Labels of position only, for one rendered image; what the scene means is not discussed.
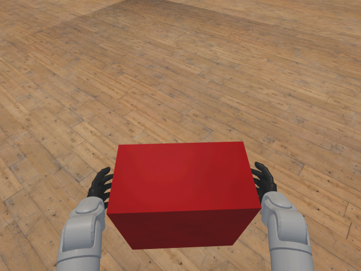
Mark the carton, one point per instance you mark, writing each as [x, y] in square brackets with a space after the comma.
[175, 195]

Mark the robot left hand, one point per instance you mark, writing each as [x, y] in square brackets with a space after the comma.
[98, 186]

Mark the robot left forearm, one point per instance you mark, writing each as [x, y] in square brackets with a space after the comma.
[80, 246]

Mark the robot right hand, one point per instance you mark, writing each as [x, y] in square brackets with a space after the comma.
[265, 181]

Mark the robot right forearm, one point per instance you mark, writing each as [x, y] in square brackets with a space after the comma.
[288, 235]

